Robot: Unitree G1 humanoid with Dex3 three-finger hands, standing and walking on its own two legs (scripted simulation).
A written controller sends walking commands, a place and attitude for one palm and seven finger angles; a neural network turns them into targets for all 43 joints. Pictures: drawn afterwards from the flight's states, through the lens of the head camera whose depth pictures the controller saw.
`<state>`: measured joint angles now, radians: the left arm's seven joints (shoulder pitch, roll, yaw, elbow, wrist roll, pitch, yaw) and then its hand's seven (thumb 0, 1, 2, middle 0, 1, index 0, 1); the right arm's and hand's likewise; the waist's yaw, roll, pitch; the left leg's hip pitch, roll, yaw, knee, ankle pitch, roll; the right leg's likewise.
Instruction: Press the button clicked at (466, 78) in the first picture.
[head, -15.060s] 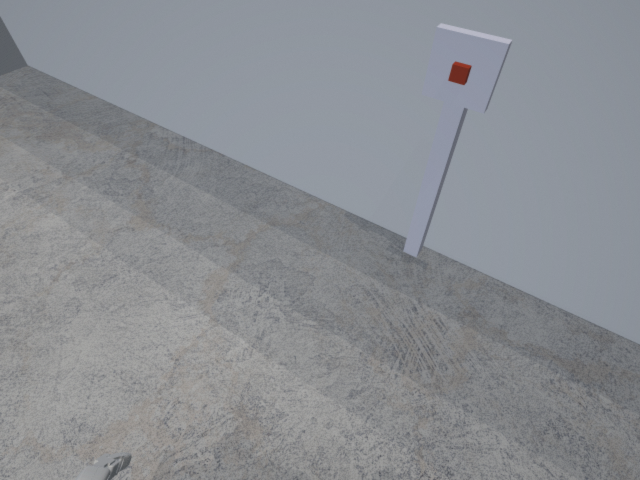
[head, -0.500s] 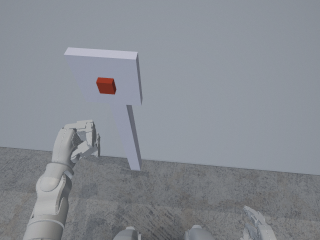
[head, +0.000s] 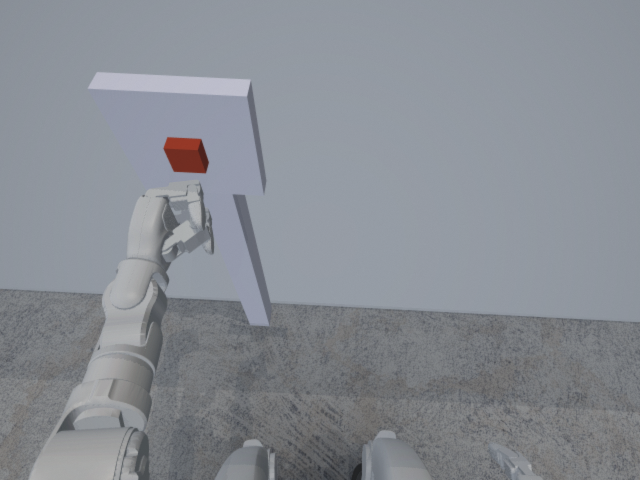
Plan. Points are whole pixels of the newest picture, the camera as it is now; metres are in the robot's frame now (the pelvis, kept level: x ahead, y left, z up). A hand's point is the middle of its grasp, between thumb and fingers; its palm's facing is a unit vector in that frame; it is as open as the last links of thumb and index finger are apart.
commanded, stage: aim a knuckle at the button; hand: left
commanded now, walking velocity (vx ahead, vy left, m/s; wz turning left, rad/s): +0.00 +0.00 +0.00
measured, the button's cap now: (187, 153) +0.51 +0.18 +0.08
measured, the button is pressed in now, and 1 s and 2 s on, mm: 0 0 8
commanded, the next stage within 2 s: press the button with the knuckle in 0.68 s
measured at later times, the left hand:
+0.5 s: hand (199, 228) +0.41 +0.16 +0.04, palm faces -0.07 -1.00 -0.02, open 3.1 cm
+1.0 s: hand (212, 217) +0.43 +0.14 +0.05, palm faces -0.07 -1.00 -0.04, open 3.1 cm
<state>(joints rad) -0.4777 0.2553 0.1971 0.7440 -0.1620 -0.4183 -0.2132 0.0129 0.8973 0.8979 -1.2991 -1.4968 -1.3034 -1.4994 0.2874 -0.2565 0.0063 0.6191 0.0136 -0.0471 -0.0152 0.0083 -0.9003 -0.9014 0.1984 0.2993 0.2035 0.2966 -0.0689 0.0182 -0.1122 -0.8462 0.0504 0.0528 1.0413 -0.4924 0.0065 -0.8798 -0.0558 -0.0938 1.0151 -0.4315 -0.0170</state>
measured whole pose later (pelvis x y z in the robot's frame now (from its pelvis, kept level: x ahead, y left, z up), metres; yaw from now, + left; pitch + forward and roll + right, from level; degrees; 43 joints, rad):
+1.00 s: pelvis +0.00 +0.01 +0.00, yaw +0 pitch +18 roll -1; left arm -0.55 0.24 0.19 0.81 -0.12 -0.44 -0.14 0.01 0.90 0.90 -1.30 -1.50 -1.30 -1.50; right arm 0.29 -0.25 0.01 0.62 0.01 0.00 0.00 0.01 -0.90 -0.90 0.20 0.30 0.20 0.30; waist -0.08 0.02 -0.12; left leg -0.87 0.05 0.06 1.05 -0.50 0.02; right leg -0.90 -0.06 -0.08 1.01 -0.43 0.00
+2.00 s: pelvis -0.03 +0.01 -0.02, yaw +0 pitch +21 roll -2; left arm -0.87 0.38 0.27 1.17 -0.08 -0.50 -0.19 0.01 0.85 0.96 -1.30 -1.50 -1.49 -1.50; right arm 0.33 -0.27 0.03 0.66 -0.01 0.00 -0.02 0.00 -0.90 -0.90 0.20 0.30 0.20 0.30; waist -0.15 0.02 -0.11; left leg -1.03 0.05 0.03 1.13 -0.47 0.02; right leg -1.03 -0.06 -0.11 1.06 -0.40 -0.01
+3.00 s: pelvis +0.01 +0.00 +0.01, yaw -1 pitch +18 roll -1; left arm -0.41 0.21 0.18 0.69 -0.14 -0.44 -0.14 0.01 0.90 0.90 -1.30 -1.50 -1.31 -1.50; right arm 0.30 -0.25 0.00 0.56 0.01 0.05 0.01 0.01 -0.90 -0.90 0.20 0.30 0.20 0.30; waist -0.07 0.03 -0.13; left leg -0.82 0.05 0.06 1.00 -0.50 0.01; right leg -0.86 -0.03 -0.06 0.97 -0.43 -0.01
